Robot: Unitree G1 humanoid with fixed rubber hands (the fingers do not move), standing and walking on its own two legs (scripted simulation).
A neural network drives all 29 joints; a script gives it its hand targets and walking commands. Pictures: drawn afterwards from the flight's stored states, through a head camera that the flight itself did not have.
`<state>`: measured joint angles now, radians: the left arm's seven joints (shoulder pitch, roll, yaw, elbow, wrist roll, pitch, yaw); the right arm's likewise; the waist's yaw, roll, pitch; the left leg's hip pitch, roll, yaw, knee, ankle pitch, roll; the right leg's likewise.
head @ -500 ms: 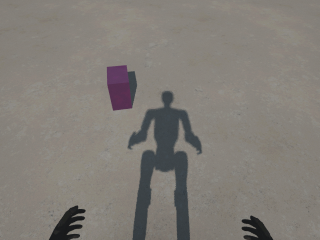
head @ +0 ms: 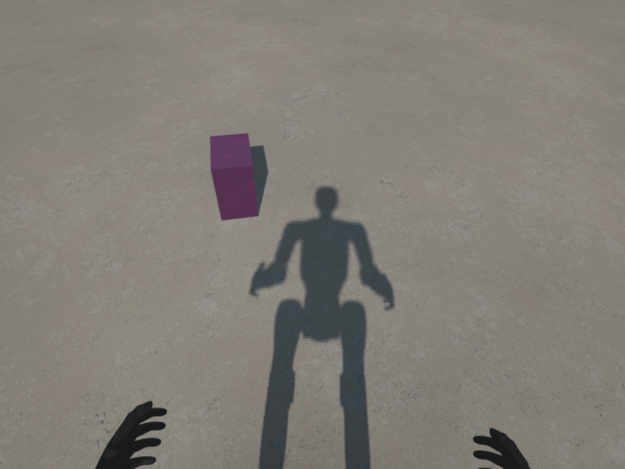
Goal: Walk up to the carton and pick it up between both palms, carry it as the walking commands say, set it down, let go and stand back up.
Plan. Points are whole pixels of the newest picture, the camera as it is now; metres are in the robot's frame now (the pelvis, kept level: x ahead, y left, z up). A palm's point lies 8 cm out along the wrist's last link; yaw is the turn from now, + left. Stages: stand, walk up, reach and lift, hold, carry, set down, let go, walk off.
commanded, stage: stand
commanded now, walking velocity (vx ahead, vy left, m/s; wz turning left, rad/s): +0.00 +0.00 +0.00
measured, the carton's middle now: (234, 177) +1.38 +0.36 -0.61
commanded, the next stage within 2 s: walk up in 0.42 s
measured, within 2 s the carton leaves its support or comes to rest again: neither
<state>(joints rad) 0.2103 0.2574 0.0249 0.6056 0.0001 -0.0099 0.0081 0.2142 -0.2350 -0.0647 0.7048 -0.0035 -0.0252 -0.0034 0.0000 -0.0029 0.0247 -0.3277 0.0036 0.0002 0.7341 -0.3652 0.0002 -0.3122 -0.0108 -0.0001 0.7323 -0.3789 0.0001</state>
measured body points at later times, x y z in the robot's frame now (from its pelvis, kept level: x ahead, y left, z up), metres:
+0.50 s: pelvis -0.01 +0.00 +0.00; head -0.01 +0.00 +0.45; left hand +0.15 +0.25 -0.09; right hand +0.12 -0.26 -0.11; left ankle +0.02 +0.12 -0.71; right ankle +0.01 -0.13 -0.71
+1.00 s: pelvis +0.06 +0.06 +0.00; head +0.07 +0.08 +0.45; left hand +0.17 +0.38 -0.08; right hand +0.12 -0.26 -0.09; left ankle +0.07 +0.16 -0.71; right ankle +0.03 -0.08 -0.66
